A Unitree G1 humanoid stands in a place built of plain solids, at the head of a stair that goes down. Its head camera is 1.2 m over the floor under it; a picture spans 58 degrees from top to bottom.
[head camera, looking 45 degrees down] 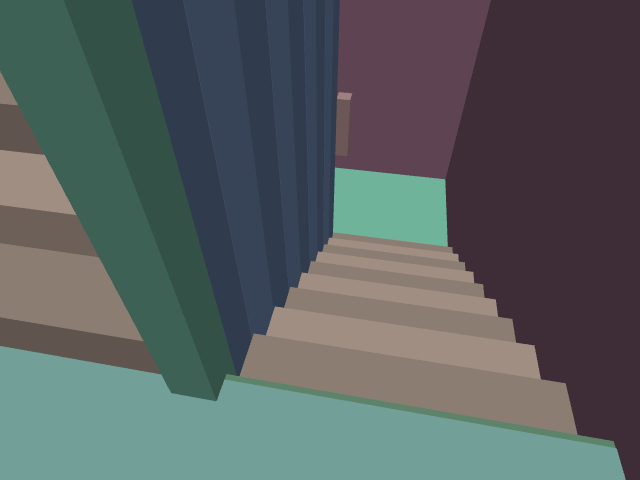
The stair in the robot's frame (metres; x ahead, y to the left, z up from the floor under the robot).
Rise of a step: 0.18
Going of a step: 0.26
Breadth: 1.10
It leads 10 degrees to the right of straight ahead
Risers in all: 10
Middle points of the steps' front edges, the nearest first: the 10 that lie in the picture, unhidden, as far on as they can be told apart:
0.54 -0.25 0.00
0.80 -0.29 -0.18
1.05 -0.34 -0.36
1.31 -0.39 -0.55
1.56 -0.43 -0.73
1.82 -0.48 -0.91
2.08 -0.53 -1.09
2.33 -0.57 -1.27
2.59 -0.62 -1.46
2.84 -0.67 -1.64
